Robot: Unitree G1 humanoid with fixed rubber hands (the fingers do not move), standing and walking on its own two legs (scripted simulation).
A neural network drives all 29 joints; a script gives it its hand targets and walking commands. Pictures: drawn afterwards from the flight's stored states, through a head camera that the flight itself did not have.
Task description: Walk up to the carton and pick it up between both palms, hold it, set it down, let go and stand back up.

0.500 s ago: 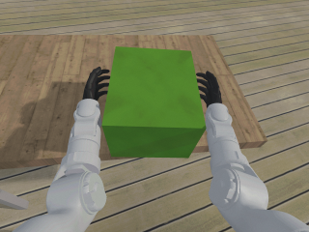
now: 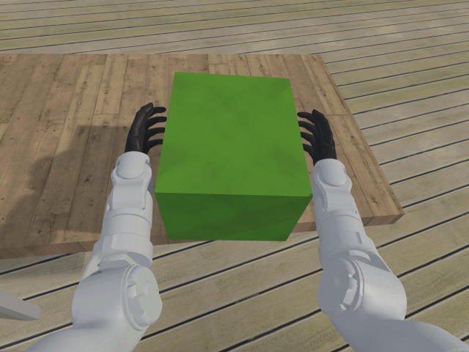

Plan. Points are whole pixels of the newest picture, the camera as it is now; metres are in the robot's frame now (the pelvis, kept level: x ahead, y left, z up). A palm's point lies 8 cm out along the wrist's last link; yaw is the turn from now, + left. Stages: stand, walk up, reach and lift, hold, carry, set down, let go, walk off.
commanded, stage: reach and lift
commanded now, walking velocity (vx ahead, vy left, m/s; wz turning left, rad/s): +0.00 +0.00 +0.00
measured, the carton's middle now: (230, 156) +0.44 +0.03 +0.04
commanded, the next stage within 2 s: none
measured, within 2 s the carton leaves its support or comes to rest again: leaves its support in 0.58 s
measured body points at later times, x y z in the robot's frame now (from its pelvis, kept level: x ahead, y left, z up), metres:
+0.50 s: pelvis -0.01 +0.00 +0.00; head +0.01 +0.02 +0.45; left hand +0.40 +0.19 +0.09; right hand +0.42 -0.13 +0.09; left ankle +0.02 +0.14 -0.75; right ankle -0.05 -0.12 -0.75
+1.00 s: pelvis -0.04 +0.01 +0.00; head -0.06 +0.05 +0.45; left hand +0.37 +0.21 +0.15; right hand +0.38 -0.12 +0.15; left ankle +0.01 +0.14 -0.75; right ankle -0.05 -0.12 -0.75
